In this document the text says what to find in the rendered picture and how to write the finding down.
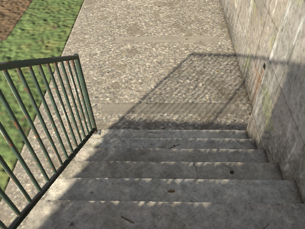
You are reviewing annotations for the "stairs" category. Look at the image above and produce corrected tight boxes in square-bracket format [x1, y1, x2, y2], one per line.
[25, 129, 305, 229]

